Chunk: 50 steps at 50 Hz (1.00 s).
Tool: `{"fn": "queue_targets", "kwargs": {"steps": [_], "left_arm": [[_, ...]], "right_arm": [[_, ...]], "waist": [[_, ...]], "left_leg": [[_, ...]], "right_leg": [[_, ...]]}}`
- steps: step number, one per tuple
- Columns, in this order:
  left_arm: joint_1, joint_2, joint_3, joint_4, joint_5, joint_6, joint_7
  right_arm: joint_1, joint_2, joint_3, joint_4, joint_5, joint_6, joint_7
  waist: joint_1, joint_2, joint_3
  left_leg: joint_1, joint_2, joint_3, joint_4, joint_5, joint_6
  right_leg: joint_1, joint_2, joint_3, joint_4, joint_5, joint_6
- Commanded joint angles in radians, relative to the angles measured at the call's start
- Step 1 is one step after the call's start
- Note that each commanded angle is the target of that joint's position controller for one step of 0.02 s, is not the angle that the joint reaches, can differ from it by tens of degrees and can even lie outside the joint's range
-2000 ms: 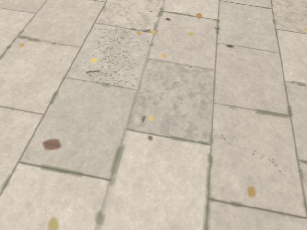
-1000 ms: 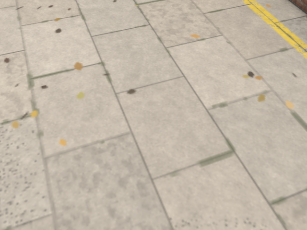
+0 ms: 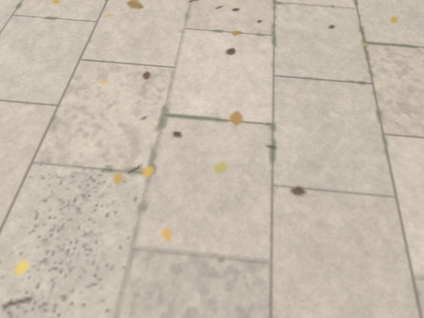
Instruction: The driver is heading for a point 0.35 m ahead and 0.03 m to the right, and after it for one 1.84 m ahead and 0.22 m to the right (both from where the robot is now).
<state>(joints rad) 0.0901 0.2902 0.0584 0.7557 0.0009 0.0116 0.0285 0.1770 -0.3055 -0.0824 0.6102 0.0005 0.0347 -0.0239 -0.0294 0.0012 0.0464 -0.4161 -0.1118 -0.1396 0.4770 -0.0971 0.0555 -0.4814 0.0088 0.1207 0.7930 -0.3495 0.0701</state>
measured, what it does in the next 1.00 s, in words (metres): walks ahead: right foot, then left foot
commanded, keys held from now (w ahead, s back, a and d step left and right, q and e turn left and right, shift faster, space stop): w+q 0.06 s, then w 0.38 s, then w+e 0.56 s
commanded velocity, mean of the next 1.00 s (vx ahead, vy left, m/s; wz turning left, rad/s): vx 0.40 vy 0.00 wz -0.04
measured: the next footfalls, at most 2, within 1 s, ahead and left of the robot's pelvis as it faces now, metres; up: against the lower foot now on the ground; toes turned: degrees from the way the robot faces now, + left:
right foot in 0.10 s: +0.07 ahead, -0.15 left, +0.00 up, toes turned +9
left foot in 0.54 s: +0.22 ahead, +0.16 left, +0.00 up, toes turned +8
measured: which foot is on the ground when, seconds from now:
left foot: down 0.00-0.10, up 0.12-0.52, down 0.54-1.00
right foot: up 0.00-0.08, down 0.10-0.54, up 0.56-1.00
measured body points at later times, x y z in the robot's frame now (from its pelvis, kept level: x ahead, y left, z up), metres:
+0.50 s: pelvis +0.12 +0.01 +0.01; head +0.14 +0.00 +0.46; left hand +0.05 +0.28 -0.11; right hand +0.38 -0.18 -0.07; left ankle +0.18 +0.15 -0.72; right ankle +0.03 -0.15 -0.73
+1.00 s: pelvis +0.36 +0.03 -0.01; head +0.40 +0.02 +0.43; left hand +0.61 +0.24 -0.09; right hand +0.34 -0.26 -0.14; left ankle +0.18 +0.15 -0.73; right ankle +0.51 -0.08 -0.72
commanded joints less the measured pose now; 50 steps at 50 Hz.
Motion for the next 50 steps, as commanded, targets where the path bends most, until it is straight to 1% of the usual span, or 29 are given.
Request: {"fn": "queue_targets", "kwargs": {"steps": [1, 3, 4, 5, 6, 7, 8, 9, 10, 12, 15, 18, 21, 23, 25, 26, 27, 28, 29, 30, 32, 34, 35, 39, 44, 46, 48, 49, 50], "left_arm": [[0.048, 0.096, 0.028, -0.052, -0.006, -0.022, -0.009], [0.099, 0.093, 0.033, -0.039, -0.012, -0.036, -0.019], [0.153, 0.093, 0.037, -0.019, -0.011, -0.043, -0.022], [0.226, 0.137, 0.048, -0.005, 0.003, -0.049, -0.018], [0.256, 0.219, 0.06, 0.001, 0.024, -0.05, -0.017], [0.198, 0.248, 0.069, -0.019, 0.051, -0.065, -0.025], [0.126, 0.185, 0.053, -0.04, 0.033, -0.075, -0.016], [0.107, 0.139, 0.041, -0.039, 0.011, -0.079, -0.009], [0.122, 0.127, 0.036, -0.034, 0.0, -0.078, -0.006], [0.186, 0.12, 0.029, -0.009, -0.003, -0.085, -0.004], [0.257, 0.125, 0.029, 0.012, -0.005, -0.087, -0.005], [0.295, 0.153, 0.032, 0.027, -0.011, -0.081, -0.006], [0.325, 0.185, 0.037, 0.041, -0.02, -0.077, -0.017], [0.343, 0.189, 0.038, 0.054, -0.031, -0.071, -0.024], [0.323, 0.192, 0.037, 0.059, -0.036, -0.061, -0.026], [0.316, 0.168, 0.029, 0.057, -0.031, -0.064, -0.027], [0.283, 0.104, 0.006, 0.034, -0.016, -0.073, -0.033], [0.327, 0.009, -0.023, -0.014, -0.012, -0.094, -0.028], [0.294, 0.104, 0.004, -0.006, -0.037, -0.107, -0.022], [0.257, 0.146, 0.021, -0.017, -0.053, -0.109, -0.026], [0.218, 0.12, 0.022, -0.01, -0.037, -0.096, -0.029], [0.227, 0.078, 0.02, -0.003, -0.033, -0.075, -0.032], [0.228, 0.056, 0.016, -0.004, -0.032, -0.066, -0.035], [0.154, 0.033, 0.008, -0.044, -0.024, -0.058, -0.043], [-0.023, 0.017, -0.008, -0.12, -0.021, -0.063, -0.078], [-0.064, 0.03, -0.006, -0.151, -0.023, -0.063, -0.09], [-0.06, 0.057, 0.007, -0.173, -0.022, -0.059, -0.098], [-0.024, 0.08, 0.02, -0.174, -0.022, -0.055, -0.098], [0.075, 0.116, 0.04, -0.157, -0.024, -0.05, -0.095]], "right_arm": [[-0.027, -0.161, -0.046, -0.083, 0.005, -0.002, -0.006], [-0.035, -0.156, -0.043, -0.083, 0.014, 0.003, -0.008], [-0.033, -0.136, -0.036, -0.08, 0.016, 0.004, -0.009], [-0.023, -0.083, -0.02, -0.081, 0.014, 0.002, -0.011], [-0.02, -0.022, -0.004, -0.1, 0.019, -0.009, -0.01], [-0.055, -0.089, -0.019, -0.129, 0.016, -0.034, -0.006], [-0.026, -0.13, -0.031, -0.1, 0.014, -0.043, -0.001], [0.017, -0.132, -0.033, -0.062, 0.005, -0.045, 0.004], [0.035, -0.115, -0.031, -0.042, -0.002, -0.049, 0.007], [-0.003, -0.079, -0.02, -0.041, -0.002, -0.064, 0.018], [-0.079, -0.046, -0.003, -0.063, 0.008, -0.079, 0.023], [-0.161, -0.01, 0.016, -0.088, 0.016, -0.094, 0.033], [-0.184, -0.02, 0.016, -0.09, 0.026, -0.103, 0.047], [-0.185, -0.034, 0.014, -0.095, 0.033, -0.111, 0.053], [-0.085, -0.061, -0.001, -0.067, 0.036, -0.118, 0.051], [0.027, -0.099, -0.022, -0.033, 0.033, -0.118, 0.04], [0.197, -0.152, -0.04, -0.006, 0.016, -0.117, 0.027], [0.292, -0.262, -0.064, 0.013, -0.004, -0.103, 0.023], [0.312, -0.185, -0.046, 0.028, -0.011, -0.108, 0.027], [0.249, -0.131, -0.024, 0.032, -0.004, -0.113, 0.03], [0.133, -0.061, -0.003, 0.033, -0.002, -0.119, 0.035], [0.079, -0.036, 0.001, 0.046, -0.01, -0.133, 0.037], [0.074, -0.038, -0.002, 0.055, -0.01, -0.141, 0.036], [0.075, -0.068, -0.014, 0.092, -0.012, -0.151, 0.028], [0.125, -0.121, -0.028, 0.138, 0.005, -0.139, 0.012], [0.147, -0.137, -0.033, 0.156, 0.015, -0.125, 0.011], [0.148, -0.164, -0.04, 0.161, 0.019, -0.108, 0.006], [0.148, -0.182, -0.044, 0.16, 0.021, -0.098, 0.002], [0.143, -0.194, -0.046, 0.157, 0.022, -0.087, -0.002]], "waist": [[0.02, 0.169, -0.182], [0.054, 0.178, -0.167], [0.081, 0.162, -0.156], [0.101, 0.048, -0.155], [0.08, -0.19, -0.123], [0.066, -0.257, -0.023], [0.032, -0.202, 0.018], [0.02, -0.167, 0.011], [0.024, -0.147, -0.006], [0.053, -0.124, 0.01], [0.092, -0.138, 0.015], [0.132, -0.164, 0.023], [0.145, -0.169, 0.034], [0.137, -0.168, 0.046], [0.058, -0.148, 0.018], [-0.001, -0.12, -0.048], [-0.091, -0.029, -0.188], [-0.087, 0.276, -0.315], [-0.11, 0.213, -0.286], [-0.082, 0.184, -0.17], [-0.031, 0.142, -0.055], [0.014, 0.14, -0.012], [0.025, 0.122, -0.008], [0.03, 0.067, 0.021], [-0.024, 0.033, 0.07], [-0.027, 0.033, 0.073], [-0.003, 0.057, 0.031], [0.024, 0.08, -0.013], [0.082, 0.09, -0.076]], "left_leg": [[0.106, 0.228, -0.331, -0.185, -0.338, 0.144], [0.037, 0.201, -0.342, -0.178, -0.487, 0.12], [-0.022, 0.168, -0.311, -0.143, -0.541, 0.088], [-0.141, 0.098, -0.216, 0.047, -0.581, 0.029], [-0.327, -0.052, 0.01, 0.336, -0.515, -0.017], [-0.412, 0.012, -0.062, 0.472, -0.427, -0.025], [-0.418, 0.039, -0.085, 0.536, -0.326, -0.028], [-0.402, 0.047, -0.066, 0.561, -0.254, -0.045], [-0.391, 0.054, -0.037, 0.582, -0.212, -0.058], [-0.383, 0.072, 0.011, 0.597, -0.122, -0.071], [-0.375, 0.125, 0.088, 0.475, -0.05, -0.09], [-0.255, 0.138, 0.138, 0.271, -0.027, -0.1], [-0.128, 0.124, 0.17, 0.135, -0.067, -0.088], [-0.059, 0.122, 0.165, 0.063, -0.094, -0.062], [0.124, 0.103, 0.169, -0.042, -0.061, -0.026], [0.313, 0.102, 0.16, -0.066, -0.058, -0.003], [0.579, 0.249, 0.008, -0.056, -0.087, 0.044], [0.827, 0.514, -0.379, -0.125, -0.239, 0.171], [0.733, 0.528, -0.502, -0.192, -0.365, 0.202], [0.643, 0.498, -0.37, -0.21, -0.368, 0.175], [0.476, 0.408, -0.175, -0.271, -0.236, 0.137], [0.365, 0.361, -0.036, -0.318, -0.06, 0.115], [0.347, 0.36, 0.009, -0.327, 0.025, 0.118], [0.331, 0.355, 0.147, -0.353, 0.167, 0.124], [0.367, 0.368, 0.265, -0.366, 0.197, 0.097], [0.446, 0.389, 0.29, -0.326, 0.275, 0.083], [0.506, 0.393, 0.322, -0.221, 0.565, 0.062], [0.528, 0.39, 0.333, -0.13, 0.743, 0.052], [0.517, 0.379, 0.345, 0.023, 0.857, 0.039]], "right_leg": [[0.105, 0.028, -0.038, -0.09, 0.011, -0.016], [0.224, 0.039, -0.074, -0.229, 0.037, -0.051], [0.319, 0.021, -0.087, -0.319, 0.062, -0.075], [0.43, -0.131, 0.058, -0.434, -0.06, -0.129], [0.466, -0.33, 0.377, -0.564, -0.328, -0.23], [0.338, -0.397, 0.595, -0.648, -0.467, -0.328], [0.329, -0.364, 0.504, -0.638, -0.425, -0.303], [0.353, -0.308, 0.396, -0.627, -0.334, -0.258], [0.38, -0.274, 0.328, -0.625, -0.272, -0.231], [0.378, -0.241, 0.23, -0.642, -0.159, -0.228], [0.414, -0.227, 0.148, -0.658, -0.035, -0.239], [0.385, -0.219, 0.08, -0.656, 0.068, -0.238], [0.354, -0.235, 0.058, -0.636, 0.096, -0.246], [0.348, -0.261, 0.09, -0.613, 0.1, -0.251], [0.311, -0.259, 0.097, -0.541, 0.202, -0.229], [0.258, -0.214, 0.058, -0.421, 0.323, -0.202], [0.118, -0.144, -0.009, -0.144, 0.256, -0.154], [-0.219, -0.014, -0.124, 0.212, -0.109, -0.084], [-0.299, -0.028, -0.008, 0.389, -0.2, -0.08], [-0.346, -0.068, 0.011, 0.439, -0.12, -0.093], [-0.317, -0.116, -0.012, 0.393, 0.023, -0.088], [-0.244, -0.134, -0.014, 0.36, 0.108, -0.08], [-0.241, -0.132, -0.016, 0.354, 0.135, -0.074], [-0.262, -0.123, -0.011, 0.171, 0.285, -0.057], [-0.2, -0.105, -0.105, -0.095, 0.421, -0.094], [-0.207, -0.093, -0.128, -0.143, 0.375, -0.122], [-0.137, -0.041, -0.183, -0.16, 0.284, -0.158], [-0.066, -0.003, -0.216, -0.153, 0.225, -0.18], [0.066, 0.04, -0.238, -0.156, 0.185, -0.206]]}}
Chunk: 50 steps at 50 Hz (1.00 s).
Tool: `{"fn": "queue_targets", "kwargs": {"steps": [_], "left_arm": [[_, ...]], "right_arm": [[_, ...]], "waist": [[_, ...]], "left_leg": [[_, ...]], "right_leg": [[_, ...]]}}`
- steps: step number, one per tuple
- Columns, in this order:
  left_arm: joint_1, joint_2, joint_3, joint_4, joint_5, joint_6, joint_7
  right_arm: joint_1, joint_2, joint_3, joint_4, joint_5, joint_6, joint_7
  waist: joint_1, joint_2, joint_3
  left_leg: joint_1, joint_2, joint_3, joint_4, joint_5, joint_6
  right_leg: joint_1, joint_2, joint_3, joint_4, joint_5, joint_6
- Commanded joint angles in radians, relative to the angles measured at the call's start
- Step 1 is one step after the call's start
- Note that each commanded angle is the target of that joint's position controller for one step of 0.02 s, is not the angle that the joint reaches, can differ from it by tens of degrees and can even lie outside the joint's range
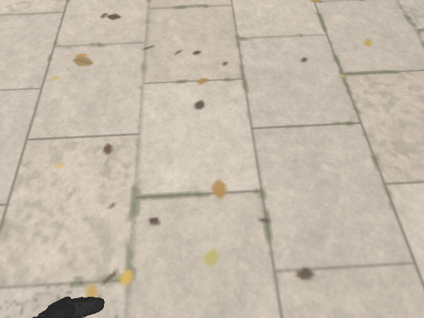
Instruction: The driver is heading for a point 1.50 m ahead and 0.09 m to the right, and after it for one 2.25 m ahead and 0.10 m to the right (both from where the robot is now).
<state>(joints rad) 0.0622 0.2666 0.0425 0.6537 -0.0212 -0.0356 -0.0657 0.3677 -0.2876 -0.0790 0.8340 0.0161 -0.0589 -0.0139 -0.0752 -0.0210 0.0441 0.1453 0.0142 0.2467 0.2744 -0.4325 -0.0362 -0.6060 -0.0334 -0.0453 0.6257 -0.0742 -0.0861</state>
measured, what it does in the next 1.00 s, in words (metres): walks ahead: right foot, then left foot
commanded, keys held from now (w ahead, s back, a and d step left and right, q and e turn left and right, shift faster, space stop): w+e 0.34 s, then w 0.08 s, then w+q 0.58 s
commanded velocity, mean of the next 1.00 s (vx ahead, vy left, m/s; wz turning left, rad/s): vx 0.50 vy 0.00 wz -0.10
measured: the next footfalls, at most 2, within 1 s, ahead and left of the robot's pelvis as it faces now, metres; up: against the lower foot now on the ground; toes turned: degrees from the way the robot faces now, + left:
right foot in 0.02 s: +0.20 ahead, -0.09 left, +0.00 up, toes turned -3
left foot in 0.52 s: +0.50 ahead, +0.06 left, +0.00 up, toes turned -17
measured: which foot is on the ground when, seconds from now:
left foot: down 0.00-0.04, up 0.06-0.50, down 0.52-1.00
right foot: up 0.00-0.00, down 0.02-0.52, up 0.54-0.98, down 1.00-1.00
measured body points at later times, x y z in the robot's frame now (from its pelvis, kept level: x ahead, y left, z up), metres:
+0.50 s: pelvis +0.30 -0.01 +0.01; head +0.32 -0.02 +0.46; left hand +0.41 +0.27 -0.09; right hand +0.46 -0.30 -0.06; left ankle +0.46 +0.08 -0.71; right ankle +0.16 -0.09 -0.72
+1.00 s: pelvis +0.57 -0.07 +0.01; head +0.59 -0.07 +0.46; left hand +0.84 +0.14 -0.04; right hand +0.53 -0.36 -0.11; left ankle +0.46 +0.07 -0.72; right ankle +0.67 -0.19 -0.72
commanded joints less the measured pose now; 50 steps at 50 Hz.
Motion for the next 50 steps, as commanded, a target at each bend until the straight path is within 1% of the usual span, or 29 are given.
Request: {"fn": "queue_targets", "kwargs": {"steps": [1, 2, 3, 4, 5, 6, 7, 8, 10, 13, 16, 18, 23, 25, 26, 27, 28, 29, 30, 31, 32, 33, 35, 39, 42, 45, 47, 49, 50], "left_arm": [[0.262, 0.192, 0.087, -0.018, -0.005, 0.002, 0.012], [0.39, 0.278, 0.115, 0.007, -0.008, 0.017, 0.036], [0.32, 0.348, 0.116, -0.027, -0.013, 0.007, 0.038], [0.342, 0.261, 0.092, -0.042, -0.003, -0.005, 0.032], [0.316, 0.216, 0.079, -0.032, 0.006, -0.017, 0.032], [0.253, 0.195, 0.071, -0.034, 0.004, -0.025, 0.031], [0.192, 0.162, 0.063, -0.045, 0.008, -0.029, 0.034], [0.156, 0.149, 0.056, -0.063, 0.019, -0.03, 0.039], [0.143, 0.156, 0.058, -0.063, 0.017, -0.034, 0.046], [0.179, 0.182, 0.065, -0.041, 0.011, -0.033, 0.065], [0.219, 0.189, 0.067, -0.022, 0.003, -0.023, 0.076], [0.255, 0.193, 0.068, -0.005, 0.0, -0.018, 0.078], [0.307, 0.175, 0.061, 0.036, 0.006, -0.011, 0.078], [0.292, 0.168, 0.058, 0.039, 0.008, -0.006, 0.074], [0.291, 0.135, 0.045, 0.034, 0.015, -0.007, 0.073], [0.365, 0.094, 0.027, 0.02, 0.029, -0.014, 0.078], [0.443, 0.072, 0.017, 0.019, 0.011, -0.027, 0.076], [0.349, 0.159, 0.03, 0.01, 0.001, -0.036, 0.074], [0.224, 0.183, 0.037, -0.016, -0.002, -0.043, 0.072], [0.157, 0.166, 0.033, -0.034, 0.013, -0.053, 0.071], [0.142, 0.15, 0.034, -0.043, 0.028, -0.062, 0.069], [0.153, 0.134, 0.033, -0.045, 0.035, -0.067, 0.067], [0.161, 0.108, 0.028, -0.043, 0.038, -0.067, 0.065], [0.038, 0.066, 0.008, -0.069, 0.035, -0.066, 0.063], [-0.053, 0.07, 0.006, -0.082, 0.022, -0.075, 0.053], [-0.099, 0.095, 0.017, -0.096, 0.013, -0.084, 0.047], [-0.075, 0.119, 0.029, -0.093, 0.009, -0.091, 0.048], [0.067, 0.158, 0.054, -0.059, 0.016, -0.095, 0.059], [0.218, 0.211, 0.07, -0.045, 0.03, -0.095, 0.069]], "right_arm": [[-0.059, -0.208, -0.043, -0.072, 0.01, 0.01, -0.016], [-0.023, -0.149, -0.02, -0.091, -0.018, 0.001, -0.017], [0.041, -0.035, 0.02, -0.146, -0.029, -0.029, -0.002], [-0.058, -0.137, 0.002, -0.157, 0.003, -0.069, 0.016], [-0.138, -0.151, 0.001, -0.186, 0.033, -0.083, 0.023], [-0.154, -0.134, 0.006, -0.187, 0.018, -0.089, 0.016], [-0.155, -0.141, 0.0, -0.177, -0.01, -0.085, 0.008], [-0.135, -0.143, -0.005, -0.172, -0.019, -0.073, 0.009], [-0.115, -0.127, -0.002, -0.168, -0.031, -0.051, 0.009], [-0.2, -0.092, 0.011, -0.194, -0.038, -0.036, 0.005], [-0.322, -0.064, 0.025, -0.218, -0.032, -0.042, 0.012], [-0.375, -0.067, 0.027, -0.228, -0.019, -0.05, 0.022], [-0.379, -0.113, 0.012, -0.229, -0.01, -0.068, 0.046], [-0.282, -0.135, -0.003, -0.204, -0.014, -0.071, 0.041], [-0.162, -0.17, -0.018, -0.18, -0.022, -0.075, 0.037], [-0.022, -0.246, -0.035, -0.164, -0.032, -0.075, 0.039], [0.046, -0.266, -0.046, -0.119, -0.014, -0.061, 0.055], [0.028, -0.178, -0.022, -0.129, 0.016, -0.057, 0.059], [-0.038, -0.143, -0.01, -0.144, 0.009, -0.049, 0.054], [-0.068, -0.137, -0.005, -0.154, -0.005, -0.042, 0.053], [-0.086, -0.127, -0.002, -0.157, -0.01, -0.037, 0.049], [-0.091, -0.115, 0.004, -0.16, -0.016, -0.036, 0.044], [-0.084, -0.112, 0.004, -0.153, -0.008, -0.032, 0.035], [-0.048, -0.165, -0.014, -0.131, 0.005, -0.019, 0.01], [0.002, -0.171, -0.018, -0.113, 0.009, -0.004, 0.0], [0.036, -0.165, -0.019, -0.101, 0.017, 0.009, -0.005], [0.024, -0.169, -0.023, -0.104, 0.016, 0.015, -0.007], [-0.001, -0.131, -0.013, -0.118, 0.01, 0.017, -0.005], [-0.012, -0.075, 0.007, -0.14, -0.005, 0.012, 0.0]], "waist": [[0.217, 0.095, -0.156], [0.245, -0.054, -0.251], [0.124, -0.261, -0.369], [0.203, -0.118, -0.424], [0.196, -0.074, -0.277], [0.14, 0.03, -0.163], [0.103, 0.037, -0.127], [0.072, 0.014, -0.103], [0.05, -0.002, -0.088], [0.07, -0.003, -0.047], [0.121, -0.035, -0.033], [0.147, -0.048, -0.035], [0.148, -0.094, -0.032], [0.092, -0.107, -0.059], [0.038, -0.076, -0.16], [0.024, 0.098, -0.324], [0.041, 0.36, -0.36], [0.01, 0.224, -0.254], [0.0, 0.126, -0.127], [0.008, 0.06, -0.063], [0.03, 0.047, -0.037], [0.052, 0.076, -0.049], [0.067, 0.118, -0.066], [0.036, 0.109, -0.041], [0.004, 0.113, -0.036], [0.002, 0.119, -0.035], [0.031, 0.14, -0.037], [0.112, 0.133, -0.105], [0.18, 0.04, -0.233]], "left_leg": [[-0.155, 0.219, -0.02, 0.445, 1.149, 0.1], [-0.418, 0.159, -0.023, 0.773, 0.689, 0.056], [-0.813, -0.076, -0.171, 1.14, -0.141, -0.003], [-0.905, -0.032, -0.373, 1.186, -0.122, 0.022], [-0.95, 0.01, -0.358, 1.139, -0.044, 0.044], [-0.918, 0.058, -0.35, 1.029, 0.032, 0.05], [-0.852, 0.089, -0.349, 0.938, 0.073, 0.045], [-0.79, 0.104, -0.351, 0.908, 0.103, 0.038], [-0.747, 0.105, -0.331, 0.842, 0.131, 0.007], [-0.755, 0.087, -0.306, 0.665, 0.271, -0.036], [-0.688, 0.038, -0.299, 0.417, 0.476, -0.044], [-0.642, 0.011, -0.294, 0.328, 0.542, -0.043], [-0.643, 0.016, -0.302, 0.234, 0.435, 0.024], [-0.52, -0.012, -0.255, 0.182, 0.374, 0.081], [-0.334, 0.037, -0.304, 0.2, 0.403, 0.135], [-0.016, 0.207, -0.577, 0.232, 0.421, 0.256], [0.182, 0.342, -0.998, 0.058, 0.142, 0.377], [0.136, 0.332, -1.048, 0.0, -0.07, 0.342], [0.013, 0.292, -0.913, -0.009, -0.025, 0.303], [-0.091, 0.249, -0.821, -0.02, 0.096, 0.294], [-0.153, 0.214, -0.759, -0.032, 0.2, 0.289], [-0.186, 0.178, -0.709, -0.044, 0.278, 0.28], [-0.22, 0.149, -0.647, -0.057, 0.384, 0.288], [-0.324, 0.112, -0.562, -0.067, 0.443, 0.274], [-0.363, 0.099, -0.561, -0.047, 0.412, 0.249], [-0.33, 0.115, -0.626, 0.002, 0.35, 0.228], [-0.31, 0.128, -0.672, 0.049, 0.343, 0.21], [-0.356, 0.069, -0.641, 0.196, 0.397, 0.165], [-0.467, 0.013, -0.564, 0.457, 0.292, 0.13]], "right_leg": [[0.44, 0.116, -0.06, -0.045, -0.048, -0.089], [0.747, -0.034, 0.192, -0.061, -0.043, -0.149], [1.007, -0.281, 0.816, -0.233, -0.258, -0.363], [1.013, -0.294, 0.881, -0.333, -0.338, -0.335], [0.9, -0.261, 0.729, -0.34, -0.296, -0.284], [0.727, -0.212, 0.605, -0.342, -0.175, -0.245], [0.61, -0.175, 0.52, -0.348, -0.07, -0.222], [0.523, -0.147, 0.475, -0.371, 0.002, -0.218], [0.428, -0.129, 0.428, -0.401, 0.099, -0.23], [0.342, -0.085, 0.341, -0.413, 0.134, -0.212], [0.31, -0.032, 0.3, -0.392, 0.03, -0.156], [0.322, -0.043, 0.319, -0.381, -0.025, -0.141], [0.51, -0.136, 0.405, -0.27, 0.008, -0.12], [0.544, -0.118, 0.377, -0.17, 0.224, -0.092], [0.514, -0.067, 0.317, 0.009, 0.306, -0.062], [0.305, 0.031, 0.231, 0.32, 0.093, -0.006], [-0.019, 0.137, 0.152, 0.58, -0.455, 0.066], [-0.143, 0.072, 0.206, 0.651, -0.45, 0.059], [-0.173, 0.034, 0.18, 0.639, -0.36, 0.056], [-0.164, 0.011, 0.158, 0.599, -0.308, 0.057], [-0.137, -0.015, 0.156, 0.524, -0.263, 0.062], [-0.085, -0.029, 0.153, 0.465, -0.233, 0.07], [-0.04, -0.025, 0.127, 0.362, -0.231, 0.097], [0.037, 0.007, 0.1, 0.092, -0.066, 0.141], [0.126, 0.044, 0.105, -0.045, 0.089, 0.15], [0.182, 0.059, 0.13, -0.123, 0.087, 0.137], [0.245, 0.055, 0.136, -0.157, 0.034, 0.112], [0.471, 0.018, 0.134, -0.213, 0.013, 0.059], [0.706, -0.141, 0.278, -0.195, -0.053, -0.007]]}}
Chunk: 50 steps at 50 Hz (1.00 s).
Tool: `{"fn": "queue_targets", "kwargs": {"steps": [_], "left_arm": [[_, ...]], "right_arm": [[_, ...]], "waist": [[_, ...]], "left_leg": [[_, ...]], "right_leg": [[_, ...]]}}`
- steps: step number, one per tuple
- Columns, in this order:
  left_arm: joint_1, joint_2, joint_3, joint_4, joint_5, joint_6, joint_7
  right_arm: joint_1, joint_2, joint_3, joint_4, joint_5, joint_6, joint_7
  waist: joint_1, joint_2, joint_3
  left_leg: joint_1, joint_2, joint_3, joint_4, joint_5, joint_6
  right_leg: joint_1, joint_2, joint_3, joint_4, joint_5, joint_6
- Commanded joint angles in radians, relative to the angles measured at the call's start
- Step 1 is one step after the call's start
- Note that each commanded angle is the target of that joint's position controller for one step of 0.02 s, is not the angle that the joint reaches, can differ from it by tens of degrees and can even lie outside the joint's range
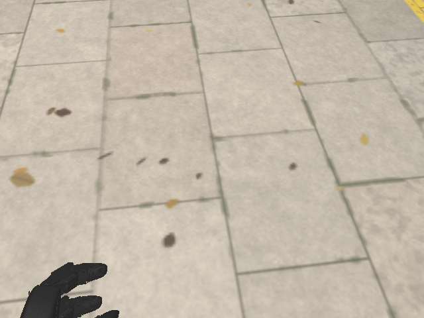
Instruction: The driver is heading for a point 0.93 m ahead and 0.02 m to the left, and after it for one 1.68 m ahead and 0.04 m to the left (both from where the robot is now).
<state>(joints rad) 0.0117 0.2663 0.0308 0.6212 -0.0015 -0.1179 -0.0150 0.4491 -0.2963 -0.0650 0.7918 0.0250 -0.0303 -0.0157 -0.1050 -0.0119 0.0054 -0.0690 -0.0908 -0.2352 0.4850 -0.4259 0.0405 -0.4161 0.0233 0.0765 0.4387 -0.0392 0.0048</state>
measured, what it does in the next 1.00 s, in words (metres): walks ahead: left foot, then right foot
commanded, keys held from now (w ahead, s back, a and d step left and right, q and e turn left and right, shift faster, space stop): w+q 0.28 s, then w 0.08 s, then w+e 0.18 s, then e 0.46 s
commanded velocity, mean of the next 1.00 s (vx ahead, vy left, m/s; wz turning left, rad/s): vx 0.37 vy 0.00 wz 0.03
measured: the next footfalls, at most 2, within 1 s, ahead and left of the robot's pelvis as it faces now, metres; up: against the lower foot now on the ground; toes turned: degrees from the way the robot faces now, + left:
left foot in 0.48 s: +0.39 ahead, +0.19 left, +0.00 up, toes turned +15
right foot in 0.96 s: +0.57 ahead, -0.02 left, +0.00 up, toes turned -2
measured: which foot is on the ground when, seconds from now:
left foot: down 0.00-0.00, up 0.02-0.46, down 0.48-0.96, up 0.98-1.00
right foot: down 0.00-0.50, up 0.52-0.94, down 0.96-1.00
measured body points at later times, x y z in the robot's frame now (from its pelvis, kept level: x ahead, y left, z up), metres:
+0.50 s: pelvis +0.26 +0.05 -0.01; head +0.30 +0.06 +0.44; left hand +0.16 +0.32 -0.14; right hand +0.56 -0.10 -0.07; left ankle +0.35 +0.18 -0.73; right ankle +0.11 -0.12 -0.72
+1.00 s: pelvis +0.44 +0.07 -0.01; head +0.49 +0.05 +0.44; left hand +0.61 +0.34 -0.09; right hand +0.57 -0.22 -0.13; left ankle +0.35 +0.19 -0.69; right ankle +0.53 -0.02 -0.73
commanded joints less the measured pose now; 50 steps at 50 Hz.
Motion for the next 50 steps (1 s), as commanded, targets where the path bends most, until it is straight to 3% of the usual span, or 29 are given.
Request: {"fn": "queue_targets", "kwargs": {"steps": [1, 2, 3, 4, 5, 6, 9, 13, 15, 19, 21, 22, 23, 24, 25, 26, 27, 28, 30, 32, 35, 39, 42, 45, 46, 47, 48, 49, 50], "left_arm": [[0.352, 0.281, 0.098, 0.017, 0.02, 0.005, 0.017], [0.351, 0.217, 0.087, 0.024, 0.001, 0.011, 0.01], [0.31, 0.149, 0.069, 0.018, -0.003, 0.013, 0.011], [0.264, 0.126, 0.06, 0.018, 0.003, 0.015, 0.01], [0.232, 0.106, 0.054, 0.026, 0.009, 0.017, 0.009], [0.213, 0.09, 0.048, 0.033, 0.015, 0.016, 0.009], [0.207, 0.103, 0.056, 0.06, 0.006, 0.003, 0.008], [0.21, 0.151, 0.07, 0.094, 0.006, 0.004, 0.012], [0.229, 0.166, 0.071, 0.111, 0.001, 0.008, 0.014], [0.322, 0.199, 0.075, 0.17, -0.023, 0.023, 0.008], [0.349, 0.215, 0.076, 0.2, -0.037, 0.039, 0.006], [0.349, 0.23, 0.077, 0.208, -0.04, 0.046, 0.007], [0.341, 0.242, 0.076, 0.215, -0.042, 0.053, 0.009], [0.338, 0.231, 0.066, 0.22, -0.04, 0.055, 0.012], [0.341, 0.178, 0.042, 0.196, -0.014, 0.047, 0.013], [0.467, 0.047, 0.002, 0.177, -0.006, 0.032, 0.002], [0.391, 0.167, 0.033, 0.197, -0.035, 0.02, 0.0], [0.305, 0.196, 0.047, 0.16, -0.056, 0.019, 0.001], [0.285, 0.16, 0.048, 0.168, -0.027, 0.033, 0.018], [0.359, 0.118, 0.048, 0.197, -0.027, 0.072, 0.026], [0.328, 0.08, 0.044, 0.165, -0.018, 0.108, 0.033], [0.226, 0.063, 0.035, 0.112, -0.007, 0.108, 0.005], [0.174, 0.087, 0.045, 0.069, -0.006, 0.114, -0.019], [0.169, 0.119, 0.063, 0.037, -0.002, 0.127, -0.032], [0.202, 0.127, 0.071, 0.038, -0.001, 0.128, -0.032], [0.27, 0.159, 0.089, 0.053, 0.003, 0.124, -0.024], [0.334, 0.266, 0.122, 0.051, 0.004, 0.122, -0.001], [0.318, 0.339, 0.127, 0.021, 0.016, 0.122, 0.015], [0.315, 0.284, 0.109, 0.001, 0.022, 0.11, 0.001]], "right_arm": [[0.027, -0.001, 0.013, -0.126, 0.006, -0.026, -0.002], [0.042, -0.09, -0.001, -0.114, 0.02, -0.027, -0.004], [-0.044, -0.142, -0.017, -0.114, 0.017, -0.022, -0.003], [-0.098, -0.14, -0.02, -0.119, 0.006, -0.017, -0.003], [-0.131, -0.129, -0.022, -0.129, -0.004, -0.016, 0.0], [-0.142, -0.114, -0.024, -0.135, -0.003, -0.011, 0.007], [-0.165, -0.061, -0.013, -0.159, 0.002, 0.004, 0.019], [-0.245, -0.044, -0.001, -0.191, -0.004, 0.0, 0.034], [-0.312, -0.031, 0.008, -0.207, -0.005, -0.009, 0.046], [-0.439, -0.022, 0.018, -0.255, -0.004, -0.02, 0.063], [-0.468, -0.042, 0.013, -0.274, -0.009, -0.025, 0.068], [-0.442, -0.063, 0.004, -0.272, -0.013, -0.028, 0.067], [-0.356, -0.095, -0.013, -0.25, -0.017, -0.03, 0.064], [-0.201, -0.144, -0.039, -0.202, -0.019, -0.03, 0.054], [-0.026, -0.223, -0.065, -0.167, -0.03, -0.022, 0.035], [-0.016, -0.289, -0.068, -0.166, -0.039, -0.019, 0.029], [-0.009, -0.192, -0.046, -0.174, -0.039, -0.022, 0.029], [-0.075, -0.16, -0.031, -0.163, -0.038, -0.027, 0.029], [-0.202, -0.096, -0.015, -0.154, -0.039, -0.041, 0.037], [-0.268, -0.061, -0.012, -0.145, -0.045, -0.059, 0.042], [-0.332, -0.088, -0.024, -0.123, -0.046, -0.07, 0.026], [-0.326, -0.114, -0.032, -0.094, -0.04, -0.046, -0.006], [-0.309, -0.141, -0.042, -0.069, -0.023, -0.023, -0.013], [-0.325, -0.159, -0.052, -0.06, 0.004, -0.002, -0.016], [-0.338, -0.157, -0.052, -0.059, 0.012, 0.005, -0.018], [-0.317, -0.136, -0.048, -0.052, 0.011, 0.009, -0.019], [-0.261, -0.116, -0.041, -0.054, -0.019, 0.008, -0.016], [-0.22, -0.051, -0.016, -0.084, -0.069, 0.01, -0.009], [-0.234, -0.09, -0.019, -0.075, -0.042, 0.01, 0.001]], "waist": [[0.167, -0.253, -0.309], [0.169, -0.249, -0.254], [0.186, -0.145, -0.128], [0.173, -0.079, -0.056], [0.155, -0.066, -0.014], [0.136, -0.084, 0.006], [0.119, -0.095, 0.02], [0.129, -0.054, 0.031], [0.155, -0.038, 0.043], [0.186, -0.025, 0.08], [0.167, -0.037, 0.086], [0.139, -0.056, 0.062], [0.078, -0.068, 0.003], [-0.006, -0.061, -0.09], [-0.072, 0.017, -0.239], [0.014, 0.267, -0.405], [-0.048, 0.153, -0.407], [-0.027, 0.147, -0.224], [0.057, 0.103, -0.09], [0.121, 0.112, -0.076], [0.154, 0.108, -0.022], [0.118, 0.102, -0.029], [0.103, 0.09, -0.035], [0.118, 0.093, -0.027], [0.142, 0.083, -0.038], [0.169, 0.041, -0.076], [0.177, -0.143, -0.127], [0.115, -0.331, -0.196], [0.157, -0.201, -0.347]], "left_leg": [[-0.563, -0.013, 0.062, 0.545, -0.127, -0.004], [-0.704, 0.067, 0.065, 0.707, -0.159, -0.018], [-0.735, 0.104, 0.065, 0.758, -0.064, -0.026], [-0.708, 0.133, 0.091, 0.751, 0.01, -0.035], [-0.689, 0.156, 0.097, 0.718, 0.06, -0.039], [-0.656, 0.179, 0.101, 0.693, 0.092, -0.04], [-0.636, 0.202, 0.132, 0.635, 0.148, -0.053], [-0.647, 0.21, 0.149, 0.445, 0.319, -0.063], [-0.603, 0.196, 0.178, 0.32, 0.418, -0.051], [-0.554, 0.16, 0.217, 0.155, 0.413, -0.012], [-0.533, 0.139, 0.241, 0.097, 0.321, 0.016], [-0.469, 0.116, 0.261, 0.069, 0.281, 0.032], [-0.324, 0.086, 0.284, 0.03, 0.288, 0.053], [-0.081, 0.069, 0.294, -0.002, 0.355, 0.08], [0.256, 0.247, 0.111, 0.059, 0.429, 0.134], [0.525, 0.518, -0.363, -0.032, 0.264, 0.282], [0.459, 0.509, -0.415, -0.112, 0.191, 0.261], [0.325, 0.478, -0.231, -0.131, 0.342, 0.221], [0.088, 0.395, 0.002, -0.157, 0.685, 0.185], [-0.058, 0.366, 0.126, -0.21, 0.809, 0.175], [-0.143, 0.367, 0.244, -0.265, 0.863, 0.183], [-0.114, 0.333, 0.369, -0.261, 0.806, 0.159], [-0.039, 0.369, 0.375, -0.214, 0.768, 0.149], [-0.005, 0.396, 0.371, -0.102, 0.745, 0.119], [-0.011, 0.379, 0.389, -0.019, 0.767, 0.094], [-0.039, 0.325, 0.416, 0.127, 0.767, 0.053], [-0.173, 0.229, 0.453, 0.381, 0.53, -0.033], [-0.487, 0.049, 0.392, 0.713, -0.275, -0.118], [-0.528, 0.043, 0.167, 0.824, -0.295, -0.104]], "right_leg": [[0.784, -0.413, 0.56, -0.078, -0.285, -0.245], [0.745, -0.452, 0.708, -0.129, -0.48, -0.265], [0.638, -0.402, 0.564, -0.145, -0.456, -0.228], [0.529, -0.354, 0.418, -0.16, -0.316, -0.201], [0.45, -0.316, 0.33, -0.182, -0.205, -0.191], [0.393, -0.285, 0.249, -0.205, -0.124, -0.178], [0.325, -0.268, 0.116, -0.263, -0.004, -0.194], [0.337, -0.264, -0.021, -0.29, 0.115, -0.196], [0.332, -0.248, -0.085, -0.292, 0.135, -0.182], [0.391, -0.278, -0.111, -0.287, 0.154, -0.176], [0.457, -0.305, -0.09, -0.241, 0.269, -0.174], [0.478, -0.306, -0.086, -0.187, 0.412, -0.165], [0.47, -0.289, -0.102, -0.079, 0.567, -0.148], [0.391, -0.243, -0.133, 0.098, 0.604, -0.118], [0.154, -0.192, -0.149, 0.393, 0.296, -0.076], [-0.189, -0.017, -0.097, 0.737, -0.519, -0.016], [-0.251, -0.035, 0.055, 0.845, -0.56, -0.02], [-0.316, -0.069, 0.034, 0.857, -0.492, -0.017], [-0.242, -0.126, 0.006, 0.764, -0.383, 0.007], [-0.105, -0.138, 0.0, 0.732, -0.333, 0.027], [-0.113, -0.134, -0.017, 0.621, -0.244, 0.055], [-0.062, -0.123, -0.064, 0.366, -0.011, 0.042], [-0.061, -0.116, -0.074, 0.272, -0.018, 0.018], [-0.043, -0.093, -0.102, 0.216, -0.127, -0.026], [0.013, -0.066, -0.126, 0.155, -0.109, -0.049], [0.132, -0.023, -0.139, 0.08, -0.018, -0.082], [0.303, -0.127, 0.049, 0.024, 0.465, -0.147], [0.515, -0.352, 0.417, 0.039, 0.768, -0.356], [0.533, -0.39, 0.527, -0.036, 0.516, -0.424]]}}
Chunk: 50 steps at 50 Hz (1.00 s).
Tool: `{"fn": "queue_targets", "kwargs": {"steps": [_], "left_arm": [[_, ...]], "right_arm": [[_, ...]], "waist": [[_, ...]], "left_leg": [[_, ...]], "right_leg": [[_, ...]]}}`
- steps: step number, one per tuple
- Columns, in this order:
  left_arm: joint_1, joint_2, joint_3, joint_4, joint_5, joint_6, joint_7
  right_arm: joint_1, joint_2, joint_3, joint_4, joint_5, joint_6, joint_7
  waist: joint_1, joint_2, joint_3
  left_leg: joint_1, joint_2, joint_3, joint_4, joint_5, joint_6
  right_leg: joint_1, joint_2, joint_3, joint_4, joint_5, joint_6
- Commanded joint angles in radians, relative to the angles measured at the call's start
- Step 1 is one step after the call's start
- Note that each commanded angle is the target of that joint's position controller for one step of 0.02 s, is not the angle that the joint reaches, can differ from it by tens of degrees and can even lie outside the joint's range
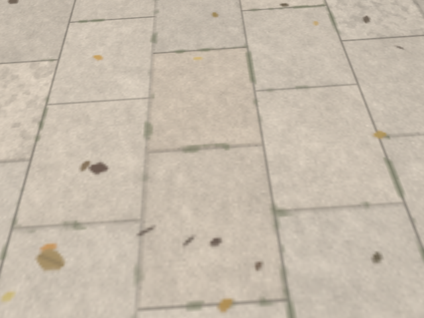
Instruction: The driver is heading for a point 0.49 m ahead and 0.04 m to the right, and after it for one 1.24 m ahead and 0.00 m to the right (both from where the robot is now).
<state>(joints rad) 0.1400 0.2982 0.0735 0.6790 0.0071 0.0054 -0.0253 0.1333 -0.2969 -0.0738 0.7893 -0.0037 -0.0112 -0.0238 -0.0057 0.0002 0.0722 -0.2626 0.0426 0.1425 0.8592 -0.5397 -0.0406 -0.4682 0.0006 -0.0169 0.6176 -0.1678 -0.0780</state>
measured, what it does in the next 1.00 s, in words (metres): steps on the spot: left foot, then right foot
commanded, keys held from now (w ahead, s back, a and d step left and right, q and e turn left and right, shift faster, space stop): e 0.36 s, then no key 0.42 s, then q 0.16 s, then w+q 0.06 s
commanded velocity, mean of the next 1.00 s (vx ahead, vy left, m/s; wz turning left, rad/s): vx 0.02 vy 0.00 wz -0.28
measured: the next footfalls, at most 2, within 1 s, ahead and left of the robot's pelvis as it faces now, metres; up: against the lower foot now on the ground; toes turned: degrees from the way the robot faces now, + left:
left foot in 0.40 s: +0.13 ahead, +0.14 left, +0.00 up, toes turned -20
right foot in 0.74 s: +0.02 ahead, -0.10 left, +0.00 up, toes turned -15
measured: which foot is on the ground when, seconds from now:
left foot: up 0.00-0.38, down 0.40-0.94, up 0.96-1.00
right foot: down 0.00-0.40, up 0.42-0.72, down 0.74-1.00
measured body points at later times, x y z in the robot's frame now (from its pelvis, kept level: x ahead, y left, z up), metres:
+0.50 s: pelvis +0.05 +0.04 +0.02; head +0.08 +0.05 +0.46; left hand +0.30 +0.27 -0.08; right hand +0.08 -0.27 -0.08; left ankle +0.09 +0.15 -0.72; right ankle +0.04 -0.08 -0.68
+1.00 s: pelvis +0.04 +0.02 +0.01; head +0.05 +0.01 +0.46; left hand +0.25 +0.24 -0.09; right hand +0.06 -0.28 -0.11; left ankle +0.08 +0.14 -0.71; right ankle -0.01 -0.09 -0.72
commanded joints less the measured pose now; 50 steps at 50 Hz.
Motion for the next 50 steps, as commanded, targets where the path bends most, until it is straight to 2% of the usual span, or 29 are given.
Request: {"fn": "queue_targets", "kwargs": {"steps": [1, 2, 3, 4, 6, 10, 16, 19, 20, 21, 22, 23, 24, 25, 26, 29, 32, 34, 36, 37, 38, 39, 40, 41, 43, 45, 47, 49, 50], "left_arm": [[0.123, 0.215, 0.058, -0.072, 0.003, -0.024, 0.004], [0.076, 0.18, 0.05, -0.072, -0.018, -0.026, 0.009], [0.036, 0.152, 0.041, -0.078, -0.027, -0.019, 0.018], [0.009, 0.146, 0.037, -0.086, -0.02, -0.011, 0.028], [0.002, 0.153, 0.04, -0.1, -0.002, -0.003, 0.04], [0.02, 0.177, 0.053, -0.106, -0.011, 0.007, 0.059], [0.007, 0.173, 0.054, -0.119, -0.011, 0.028, 0.056], [-0.019, 0.162, 0.048, -0.127, -0.025, 0.042, 0.059], [0.01, 0.135, 0.039, -0.124, -0.026, 0.044, 0.062], [0.048, 0.084, 0.026, -0.127, -0.018, 0.042, 0.059], [0.016, 0.135, 0.042, -0.152, -0.017, 0.028, 0.059], [0.044, 0.19, 0.059, -0.126, -0.005, 0.021, 0.057], [0.068, 0.193, 0.066, -0.096, -0.011, 0.023, 0.056], [0.085, 0.162, 0.06, -0.073, -0.009, 0.032, 0.061], [0.085, 0.136, 0.052, -0.067, -0.008, 0.038, 0.063], [0.034, 0.074, 0.024, -0.08, -0.02, 0.039, 0.059], [-0.014, 0.038, 0.001, -0.092, -0.015, 0.036, 0.053], [0.005, 0.063, 0.007, -0.074, -0.023, 0.035, 0.051], [0.053, 0.073, 0.009, -0.039, -0.016, 0.033, 0.049], [0.055, 0.108, 0.012, -0.044, -0.008, 0.033, 0.055], [0.07, 0.179, 0.024, -0.048, 0.003, 0.037, 0.065], [0.033, 0.135, 0.014, -0.032, 0.01, 0.036, 0.055], [0.013, 0.064, -0.003, -0.037, 0.014, 0.027, 0.042], [0.025, 0.057, -0.004, -0.024, 0.022, 0.021, 0.04], [0.03, 0.099, 0.006, -0.015, 0.017, 0.009, 0.044], [0.059, 0.13, 0.017, -0.007, 0.011, 0.008, 0.058], [0.068, 0.147, 0.026, -0.006, 0.005, 0.015, 0.069], [0.089, 0.153, 0.033, -0.015, 0.003, 0.014, 0.08], [0.126, 0.16, 0.034, -0.011, 0.004, 0.003, 0.082]], "right_arm": [[0.023, -0.118, -0.018, -0.082, 0.019, -0.005, 0.011], [-0.006, -0.114, -0.02, -0.08, 0.014, -0.001, 0.003], [-0.027, -0.12, -0.024, -0.076, 0.001, 0.006, -0.009], [-0.026, -0.123, -0.027, -0.077, -0.004, 0.012, -0.014], [-0.002, -0.098, -0.023, -0.069, -0.002, 0.015, -0.015], [-0.019, -0.071, -0.012, -0.068, 0.001, 0.015, -0.016], [-0.028, -0.089, -0.017, -0.074, 0.01, -0.003, 0.002], [0.054, -0.093, -0.024, -0.049, 0.011, -0.019, 0.017], [0.08, -0.128, -0.034, -0.042, -0.001, -0.02, 0.018], [0.057, -0.207, -0.047, -0.057, -0.023, -0.013, 0.013], [0.039, -0.221, -0.049, -0.064, -0.052, -0.012, 0.014], [-0.016, -0.167, -0.034, -0.093, -0.044, -0.017, 0.01], [-0.053, -0.132, -0.025, -0.099, -0.026, -0.018, 0.005], [-0.063, -0.119, -0.02, -0.1, -0.009, -0.017, 0.003], [-0.053, -0.106, -0.013, -0.095, 0.003, -0.017, 0.002], [-0.008, -0.089, -0.003, -0.075, -0.002, -0.007, 0.001], [0.012, -0.122, -0.008, -0.063, -0.002, 0.006, 0.002], [0.037, -0.145, -0.012, -0.05, 0.007, 0.014, 0.005], [0.056, -0.128, -0.002, -0.031, 0.023, 0.01, 0.009], [0.085, -0.113, 0.006, -0.022, 0.014, -0.004, 0.013], [0.1, -0.086, 0.017, -0.031, -0.019, -0.023, 0.025], [0.09, -0.052, 0.026, -0.023, -0.018, -0.031, 0.027], [0.044, -0.077, 0.025, -0.01, -0.022, -0.029, 0.028], [0.01, -0.084, 0.023, -0.007, -0.013, -0.025, 0.028], [-0.006, -0.099, 0.019, -0.008, 0.003, -0.006, 0.02], [-0.014, -0.112, 0.013, -0.018, 0.013, 0.001, 0.014], [-0.004, -0.109, 0.007, -0.024, 0.018, 0.008, 0.01], [-0.008, -0.097, 0.004, -0.035, 0.023, 0.016, 0.014], [-0.049, -0.104, -0.001, -0.059, 0.028, 0.017, 0.021]], "waist": [[0.052, -0.132, -0.326], [0.034, -0.063, -0.249], [0.021, -0.043, -0.203], [0.0, -0.069, -0.187], [-0.013, -0.103, -0.199], [0.007, -0.109, -0.215], [0.026, -0.161, -0.182], [-0.019, -0.16, -0.185], [-0.017, -0.113, -0.192], [0.029, 0.113, -0.175], [0.021, 0.3, -0.119], [0.028, 0.208, -0.112], [0.045, 0.147, -0.107], [0.049, 0.119, -0.104], [0.036, 0.118, -0.099], [0.008, 0.148, -0.114], [-0.025, 0.204, -0.133], [-0.03, 0.209, -0.132], [-0.001, 0.17, -0.116], [-0.012, 0.117, -0.14], [-0.045, -0.045, -0.191], [-0.055, -0.154, -0.197], [-0.023, -0.095, -0.165], [-0.003, -0.074, -0.136], [0.004, -0.082, -0.073], [0.01, -0.109, -0.056], [0.01, -0.147, -0.046], [0.045, -0.205, -0.063], [0.074, -0.191, -0.028]], "left_leg": [[-0.382, -0.057, -0.228, 0.457, -0.107, -0.003], [-0.404, -0.027, -0.229, 0.401, -0.025, 0.004], [-0.39, -0.006, -0.231, 0.333, 0.036, 0.002], [-0.331, -0.007, -0.23, 0.282, 0.082, -0.001], [-0.269, -0.034, -0.217, 0.197, 0.127, -0.014], [-0.222, -0.054, -0.231, 0.022, 0.177, -0.041], [-0.138, -0.077, -0.242, -0.168, 0.187, -0.025], [0.0, -0.075, -0.21, -0.414, 0.309, 0.016], [0.091, 0.008, -0.26, -0.492, 0.37, 0.049], [0.149, 0.215, -0.482, -0.564, 0.414, 0.142], [0.057, 0.336, -0.676, -0.605, 0.527, 0.294], [0.043, 0.33, -0.637, -0.587, 0.562, 0.316], [0.051, 0.269, -0.534, -0.557, 0.581, 0.274], [0.081, 0.217, -0.468, -0.535, 0.578, 0.237], [0.106, 0.209, -0.444, -0.521, 0.631, 0.238], [0.161, 0.161, -0.355, -0.505, 0.705, 0.241], [0.159, 0.154, -0.328, -0.489, 0.728, 0.24], [0.157, 0.162, -0.347, -0.47, 0.743, 0.243], [0.109, 0.142, -0.337, -0.451, 0.715, 0.197], [0.045, 0.131, -0.328, -0.447, 0.643, 0.141], [-0.021, 0.067, -0.255, -0.385, 0.519, 0.085], [0.037, 0.011, -0.185, -0.423, 0.346, 0.031], [0.058, 0.009, -0.186, -0.425, 0.361, 0.002], [0.038, 0.0, -0.185, -0.417, 0.386, 0.001], [-0.01, -0.007, -0.195, -0.391, 0.422, 0.014], [-0.06, -0.025, -0.194, -0.331, 0.405, 0.021], [-0.114, -0.036, -0.172, -0.246, 0.331, 0.015], [-0.212, -0.043, -0.13, -0.034, 0.059, 0.022], [-0.317, 0.0, -0.165, 0.111, -0.018, 0.035]], "right_leg": [[0.515, -0.332, 0.538, -0.246, 0.478, -0.298], [0.443, -0.279, 0.469, -0.262, 0.326, -0.235], [0.368, -0.246, 0.426, -0.278, 0.238, -0.194], [0.291, -0.211, 0.393, -0.294, 0.201, -0.173], [0.252, -0.177, 0.365, -0.301, 0.223, -0.162], [0.243, -0.156, 0.382, -0.296, 0.118, -0.155], [0.221, -0.137, 0.493, -0.291, -0.035, -0.132], [0.208, -0.103, 0.496, -0.227, 0.008, -0.088], [0.15, -0.058, 0.449, -0.161, -0.058, -0.041], [0.015, 0.063, 0.286, 0.037, -0.261, 0.02], [-0.089, 0.151, 0.176, 0.253, -0.456, 0.07], [-0.083, 0.11, 0.222, 0.42, -0.423, 0.096], [-0.083, 0.11, 0.218, 0.486, -0.366, 0.111], [-0.094, 0.107, 0.213, 0.519, -0.326, 0.129], [-0.112, 0.104, 0.218, 0.547, -0.299, 0.145], [-0.06, 0.075, 0.159, 0.391, -0.267, 0.173], [0.095, 0.02, 0.07, 0.12, -0.286, 0.179], [0.173, 0.025, 0.038, -0.041, -0.208, 0.169], [0.311, 0.024, 0.037, -0.308, 0.027, 0.126], [0.421, -0.036, 0.112, -0.306, 0.149, 0.094], [0.514, -0.143, 0.204, -0.206, 0.418, 0.044], [0.397, -0.15, 0.205, -0.193, 0.298, -0.018], [0.364, -0.112, 0.181, -0.21, 0.153, -0.007], [0.355, -0.084, 0.157, -0.216, 0.077, 0.019], [0.325, -0.072, 0.141, -0.219, 0.056, 0.04], [0.318, -0.108, 0.161, -0.231, 0.059, 0.018], [0.312, -0.185, 0.211, -0.257, 0.077, -0.036], [0.331, -0.291, 0.322, -0.338, -0.197, -0.118], [0.337, -0.36, 0.405, -0.4, -0.346, -0.162]]}}
Velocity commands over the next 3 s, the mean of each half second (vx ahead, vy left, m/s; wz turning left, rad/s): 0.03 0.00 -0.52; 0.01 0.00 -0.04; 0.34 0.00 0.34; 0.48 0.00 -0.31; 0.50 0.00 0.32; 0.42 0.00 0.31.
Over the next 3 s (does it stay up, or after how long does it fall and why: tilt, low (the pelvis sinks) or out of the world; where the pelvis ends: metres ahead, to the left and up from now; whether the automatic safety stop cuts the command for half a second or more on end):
stays up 1.08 0.01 0.02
